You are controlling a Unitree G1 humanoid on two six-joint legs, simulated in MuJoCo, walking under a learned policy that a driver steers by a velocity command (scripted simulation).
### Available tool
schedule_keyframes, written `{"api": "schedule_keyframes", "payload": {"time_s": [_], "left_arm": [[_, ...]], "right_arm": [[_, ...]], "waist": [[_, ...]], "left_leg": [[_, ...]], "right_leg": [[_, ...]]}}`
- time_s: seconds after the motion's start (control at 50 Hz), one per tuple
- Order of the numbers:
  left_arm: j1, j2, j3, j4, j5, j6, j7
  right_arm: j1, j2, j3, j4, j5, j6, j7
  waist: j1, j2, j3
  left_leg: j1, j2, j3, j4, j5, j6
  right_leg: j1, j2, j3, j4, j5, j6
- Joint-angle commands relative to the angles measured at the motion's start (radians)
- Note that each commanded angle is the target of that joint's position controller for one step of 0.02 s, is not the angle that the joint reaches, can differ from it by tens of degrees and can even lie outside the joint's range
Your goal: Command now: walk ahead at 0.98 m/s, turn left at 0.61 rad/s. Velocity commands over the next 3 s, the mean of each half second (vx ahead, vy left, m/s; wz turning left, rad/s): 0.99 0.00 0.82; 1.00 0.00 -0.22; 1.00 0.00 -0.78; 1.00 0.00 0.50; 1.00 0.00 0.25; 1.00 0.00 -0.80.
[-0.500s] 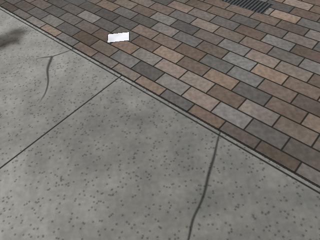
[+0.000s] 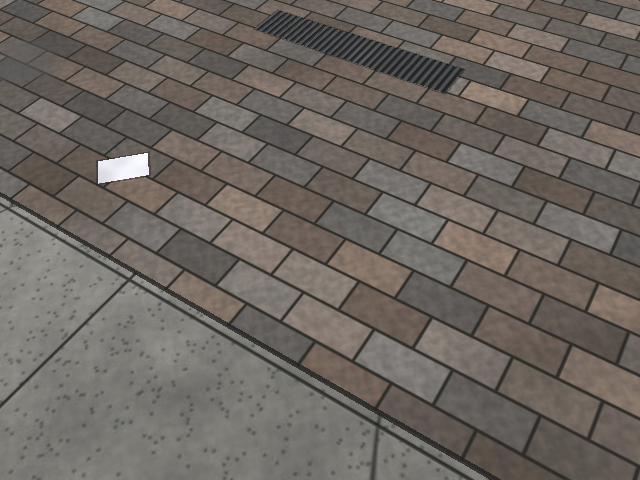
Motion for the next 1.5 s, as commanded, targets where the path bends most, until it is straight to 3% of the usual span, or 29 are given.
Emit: {"api": "schedule_keyframes", "payload": {"time_s": [0.02, 0.12, 0.22, 0.28, 0.3, 0.32, 0.34, 0.4, 0.48, 0.66, 0.7, 0.74, 0.76, 0.78, 0.8, 0.84, 0.88, 0.92, 1.08, 1.14, 1.18, 1.2, 1.22, 1.24, 1.26, 1.28, 1.32, 1.4, 1.5], "left_arm": [[-0.015, 0.094, 0.019, -0.128, 0.017, -0.031, 0.005], [-0.260, 0.048, -0.005, -0.251, 0.041, -0.024, 0.023], [-0.339, 0.117, 0.040, -0.310, -0.024, -0.017, 0.033], [-0.069, 0.207, 0.095, -0.275, -0.038, -0.031, 0.041], [0.205, 0.269, 0.110, -0.243, -0.032, -0.018, 0.054], [0.253, 0.337, 0.116, -0.195, 0.000, -0.012, 0.030], [0.212, 0.221, 0.104, -0.211, 0.000, -0.001, 0.026], [0.117, 0.139, 0.081, -0.162, 0.014, 0.027, 0.028], [0.042, 0.084, 0.068, -0.092, -0.006, 0.019, 0.007], [0.206, 0.249, 0.079, 0.018, -0.037, 0.025, 0.007], [0.226, 0.287, 0.076, 0.037, -0.022, 0.041, 0.013], [0.214, 0.299, 0.064, 0.049, -0.004, 0.052, 0.020], [0.251, 0.173, 0.028, 0.011, 0.030, 0.042, 0.019], [0.405, 0.048, -0.005, -0.001, -0.034, 0.017, 0.010], [0.255, 0.149, 0.026, -0.016, -0.081, 0.014, 0.018], [0.103, 0.137, 0.032, -0.063, -0.066, 0.030, 0.034], [0.164, 0.095, 0.039, -0.045, -0.051, 0.070, 0.022], [0.155, 0.060, 0.040, -0.048, -0.062, 0.113, 0.014], [-0.087, 0.087, 0.036, -0.150, -0.027, 0.120, -0.033], [-0.083, 0.144, 0.059, -0.170, -0.039, 0.112, -0.055], [0.125, 0.231, 0.100, -0.143, -0.058, 0.134, -0.048], [0.352, 0.313, 0.142, -0.085, -0.054, 0.149, -0.039], [0.468, 0.342, 0.160, -0.035, -0.062, 0.159, -0.018], [0.351, 0.361, 0.140, -0.046, -0.038, 0.150, -0.026], [0.262, 0.288, 0.104, -0.117, -0.003, 0.111, -0.037], [0.265, 0.212, 0.096, -0.137, -0.004, 0.087, -0.043], [0.176, 0.203, 0.091, -0.144, -0.006, 0.051, -0.054], [0.085, 0.167, 0.074, -0.164, -0.015, 0.048, -0.001], [0.201, 0.122, 0.052, -0.089, -0.018, 0.056, 0.031]], "right_arm": [[-0.011, -0.053, 0.000, -0.076, 0.008, -0.020, 0.000], [0.041, -0.073, 0.000, -0.071, 0.039, -0.011, -0.039], [0.145, -0.069, -0.006, -0.041, 0.063, 0.006, -0.041], [0.092, -0.080, -0.010, -0.064, 0.034, 0.025, -0.038], [0.065, -0.013, 0.014, -0.106, -0.006, 0.028, -0.034], [0.260, 0.089, 0.056, -0.143, 0.058, 0.017, -0.025], [0.204, -0.004, 0.047, -0.121, 0.092, 0.028, -0.045], [-0.082, -0.046, 0.027, -0.182, 0.016, 0.041, -0.040], [-0.090, 0.019, 0.038, -0.234, 0.045, 0.079, -0.016], [-0.401, -0.030, 0.055, -0.325, 0.018, 0.009, 0.033], [-0.342, -0.096, 0.025, -0.329, 0.022, 0.000, 0.028], [0.011, -0.192, -0.030, -0.256, 0.025, 0.014, -0.004], [0.204, -0.302, -0.056, -0.212, 0.011, 0.028, -0.035], [0.217, -0.315, -0.046, -0.205, -0.030, 0.015, -0.021], [0.213, -0.211, -0.026, -0.181, -0.020, 0.009, -0.012], [0.088, -0.129, -0.004, -0.142, -0.005, -0.002, -0.007], [-0.008, -0.042, 0.009, -0.116, -0.032, -0.015, -0.002], [-0.076, -0.007, 0.009, -0.091, -0.011, -0.020, -0.002], [-0.073, -0.133, -0.019, -0.055, -0.015, -0.019, -0.050], [-0.069, -0.228, -0.038, -0.059, -0.010, 0.007, -0.055], [-0.106, -0.286, -0.054, -0.077, 0.010, 0.037, -0.053], [-0.145, -0.280, -0.052, -0.093, 0.018, 0.039, -0.049], [-0.186, -0.190, -0.026, -0.089, 0.024, 0.025, -0.041], [-0.085, 0.033, 0.034, -0.144, -0.004, -0.022, -0.026], [-0.035, 0.010, 0.053, -0.230, 0.025, -0.069, -0.017], [-0.183, -0.118, 0.027, -0.238, 0.049, -0.088, -0.016], [-0.222, -0.095, 0.028, -0.236, 0.022, -0.075, -0.034], [-0.185, -0.089, 0.017, -0.210, -0.009, -0.016, -0.048], [-0.421, 0.015, 0.059, -0.261, -0.016, -0.015, -0.030]], "waist": [[0.086, -0.074, -0.024], [0.025, -0.001, 0.083], [-0.031, 0.100, 0.010], [0.141, 0.117, -0.184], [0.241, 0.042, -0.392], [0.121, -0.459, -0.576], [0.155, -0.378, -0.429], [0.145, 0.006, -0.069], [0.046, -0.059, 0.007], [0.077, 0.023, 0.132], [0.014, -0.072, 0.038], [-0.203, -0.154, -0.182], [-0.213, 0.028, -0.373], [-0.104, 0.292, -0.628], [-0.139, 0.196, -0.458], [-0.077, 0.066, -0.151], [0.028, 0.117, -0.093], [0.068, 0.119, -0.022], [0.056, -0.011, 0.124], [0.087, 0.029, 0.059], [0.216, 0.126, -0.061], [0.322, 0.126, -0.168], [0.371, -0.013, -0.128], [0.146, -0.428, -0.065], [0.071, -0.426, -0.281], [0.125, -0.184, -0.188], [0.029, 0.119, -0.064], [-0.020, 0.080, 0.004], [0.151, -0.034, 0.043]], "left_leg": [[0.190, 0.273, -0.578, -0.323, -0.187, 0.193], [-0.183, 0.158, -0.382, -0.332, 0.009, 0.131], [-0.005, 0.181, -0.487, -0.195, -0.056, 0.050], [0.101, 0.169, -0.451, 0.218, 0.324, -0.022], [-0.067, 0.137, -0.364, 0.561, 0.172, -0.043], [-0.404, 0.069, -0.266, 0.877, -0.426, -0.080], [-0.561, 0.188, -0.217, 0.996, -0.338, -0.077], [-0.543, 0.280, -0.132, 0.936, -0.160, -0.074], [-0.499, 0.359, -0.130, 0.875, -0.138, -0.080], [-0.291, 0.262, -0.001, 0.210, 0.174, -0.073], [-0.139, 0.192, 0.023, 0.147, 0.067, -0.056], [0.401, 0.179, 0.022, 0.158, 0.041, -0.027], [0.764, 0.453, -0.309, 0.206, -0.059, -0.010], [0.906, 0.627, -0.802, -0.042, -0.549, 0.089], [0.776, 0.593, -0.828, -0.201, -0.644, 0.049], [0.466, 0.561, -0.521, -0.208, -0.347, 0.024], [0.244, 0.502, -0.304, -0.245, -0.185, 0.010], [0.157, 0.483, -0.133, -0.300, -0.069, -0.015], [0.222, 0.418, 0.243, -0.384, 0.163, -0.061], [0.379, 0.430, 0.286, -0.249, 0.765, -0.087], [0.415, 0.458, 0.279, 0.061, 1.201, -0.082], [0.289, 0.448, 0.240, 0.347, 1.186, -0.080], [0.068, 0.307, 0.226, 0.797, 0.560, -0.131], [-0.319, 0.100, 0.080, 1.210, -0.442, -0.164], [-0.493, 0.086, -0.152, 1.256, -0.423, -0.116], [-0.500, 0.143, -0.177, 1.152, -0.304, -0.067], [-0.406, 0.215, -0.181, 0.953, -0.182, -0.069], [-0.271, 0.287, -0.156, 0.665, -0.095, -0.161], [-0.189, 0.266, 0.000, 0.196, 0.408, -0.184]], "right_leg": [[-0.315, -0.093, 0.054, -0.111, 0.012, 0.018], [-0.086, -0.064, -0.068, -0.609, 0.325, 0.102], [0.094, 0.004, -0.012, -0.886, 0.410, 0.135], [0.369, -0.049, 0.003, -0.887, 0.249, 0.055], [0.701, -0.239, 0.176, -0.812, 0.044, -0.014], [0.997, -0.515, 0.794, -0.992, -0.338, -0.205], [0.902, -0.479, 0.852, -1.066, -0.603, -0.167], [0.477, -0.334, 0.356, -1.096, -0.054, -0.076], [0.262, -0.288, 0.096, -1.171, 0.136, -0.064], [0.277, -0.282, -0.079, -1.307, 0.429, -0.095], [0.388, -0.300, -0.083, -1.151, 0.860, -0.070], [0.192, -0.246, -0.121, -0.700, 1.011, -0.018], [-0.092, -0.149, -0.094, -0.285, 0.385, 0.022], [-0.272, -0.042, 0.068, -0.001, -0.183, 0.021], [-0.387, -0.068, 0.072, 0.098, -0.137, 0.017], [-0.467, -0.152, 0.010, 0.074, 0.014, 0.030], [-0.330, -0.216, 0.020, 0.023, 0.102, 0.033], [-0.325, -0.242, 0.013, -0.018, 0.076, 0.035], [-0.369, -0.193, -0.138, -0.442, 0.451, 0.007], [-0.210, -0.086, -0.280, -0.550, 0.398, -0.042], [0.032, -0.003, -0.324, -0.509, 0.214, -0.085], [0.341, 0.025, -0.282, -0.536, 0.168, -0.125], [0.518, 0.008, -0.167, -0.652, 0.185, -0.166], [0.608, -0.062, 0.197, -0.725, 0.214, -0.271], [0.687, -0.252, 0.754, -1.051, -0.276, -0.401], [0.586, -0.270, 0.801, -1.179, -0.407, -0.320], [0.295, -0.234, 0.699, -1.154, -0.338, -0.262], [0.046, -0.106, 0.370, -1.155, -0.039, -0.242], [0.035, -0.047, 0.086, -1.175, 0.195, -0.148]]}}
Next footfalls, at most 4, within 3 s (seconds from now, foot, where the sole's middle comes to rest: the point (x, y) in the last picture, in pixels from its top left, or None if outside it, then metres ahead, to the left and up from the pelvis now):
0.30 right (412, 464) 0.50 -0.15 -0.76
0.74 left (195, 368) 0.74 0.32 -0.76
1.22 right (243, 213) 1.21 0.23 -0.76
1.72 left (213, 110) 1.67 0.34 -0.76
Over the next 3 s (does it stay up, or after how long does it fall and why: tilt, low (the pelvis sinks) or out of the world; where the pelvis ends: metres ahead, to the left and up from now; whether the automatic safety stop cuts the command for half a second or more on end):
stays up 2.57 0.48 -0.04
